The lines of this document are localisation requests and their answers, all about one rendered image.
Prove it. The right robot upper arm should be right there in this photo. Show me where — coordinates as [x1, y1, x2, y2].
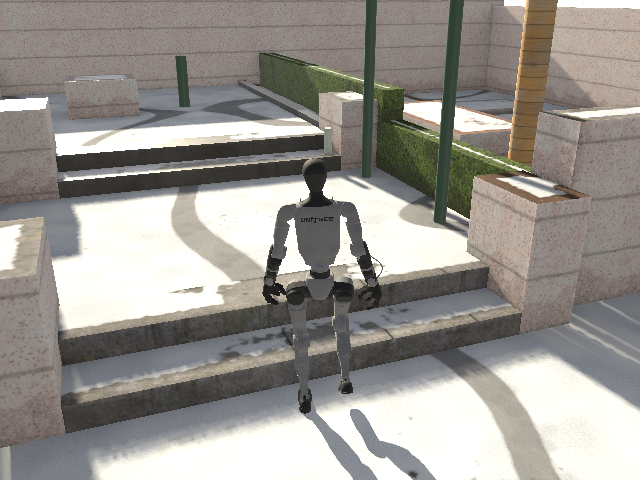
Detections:
[337, 201, 366, 257]

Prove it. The right robot forearm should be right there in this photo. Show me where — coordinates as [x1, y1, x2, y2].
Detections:
[356, 241, 378, 287]

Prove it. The left robot shin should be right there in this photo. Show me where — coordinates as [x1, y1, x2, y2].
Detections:
[293, 335, 309, 400]

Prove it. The robot left hand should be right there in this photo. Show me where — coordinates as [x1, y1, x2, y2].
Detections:
[262, 282, 286, 305]

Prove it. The robot right hand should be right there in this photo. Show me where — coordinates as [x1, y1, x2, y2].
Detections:
[358, 283, 382, 310]

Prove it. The left robot upper arm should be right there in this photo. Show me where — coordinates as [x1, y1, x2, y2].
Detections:
[271, 203, 296, 259]

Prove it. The humanoid robot head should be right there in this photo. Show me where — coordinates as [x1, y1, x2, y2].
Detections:
[299, 158, 334, 207]

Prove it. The left robot forearm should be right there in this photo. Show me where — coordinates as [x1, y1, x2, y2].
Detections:
[264, 244, 282, 286]

